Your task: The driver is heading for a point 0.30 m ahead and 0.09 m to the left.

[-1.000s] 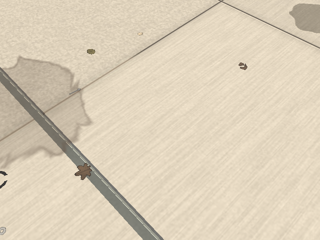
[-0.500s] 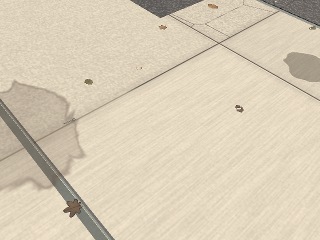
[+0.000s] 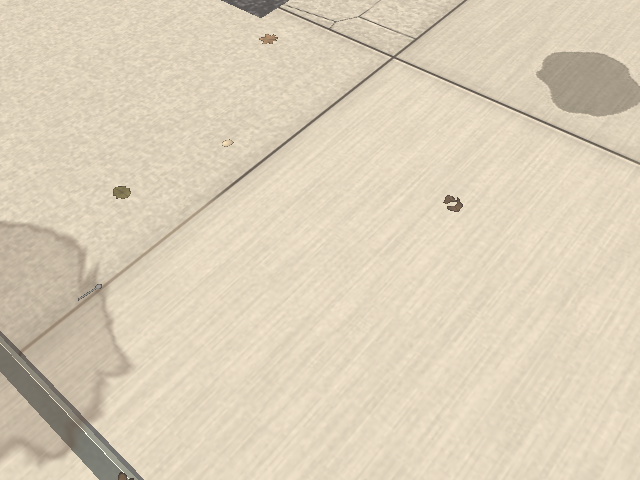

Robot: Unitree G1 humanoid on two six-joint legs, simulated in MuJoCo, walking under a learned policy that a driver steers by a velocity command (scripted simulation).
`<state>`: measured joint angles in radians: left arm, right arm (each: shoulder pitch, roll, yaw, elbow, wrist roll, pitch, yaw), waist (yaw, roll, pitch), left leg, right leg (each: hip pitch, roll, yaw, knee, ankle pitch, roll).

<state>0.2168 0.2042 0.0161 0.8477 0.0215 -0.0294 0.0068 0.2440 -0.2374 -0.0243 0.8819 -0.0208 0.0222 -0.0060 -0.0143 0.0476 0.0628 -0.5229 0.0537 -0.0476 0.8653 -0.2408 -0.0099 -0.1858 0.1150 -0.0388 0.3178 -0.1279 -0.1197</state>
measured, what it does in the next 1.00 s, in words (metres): steps on the spot, turning left: left foot, then right foot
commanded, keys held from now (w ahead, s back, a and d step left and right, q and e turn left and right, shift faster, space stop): q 0.54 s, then no key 0.46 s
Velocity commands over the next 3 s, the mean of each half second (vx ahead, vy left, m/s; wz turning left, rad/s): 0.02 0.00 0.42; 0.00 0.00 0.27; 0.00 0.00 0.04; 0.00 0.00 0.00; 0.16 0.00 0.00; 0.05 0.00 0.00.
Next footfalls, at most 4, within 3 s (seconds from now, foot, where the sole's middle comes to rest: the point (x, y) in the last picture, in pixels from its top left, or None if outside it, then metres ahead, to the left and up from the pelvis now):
0.28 left None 0.04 0.12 -0.78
0.78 right None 0.12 -0.07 -0.78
1.08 left None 0.00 0.12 -0.78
2.72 left None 0.21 0.16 -0.78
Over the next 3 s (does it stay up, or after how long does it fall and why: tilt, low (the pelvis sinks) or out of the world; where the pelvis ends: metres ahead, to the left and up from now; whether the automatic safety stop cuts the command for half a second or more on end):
stays up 0.19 0.05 -0.01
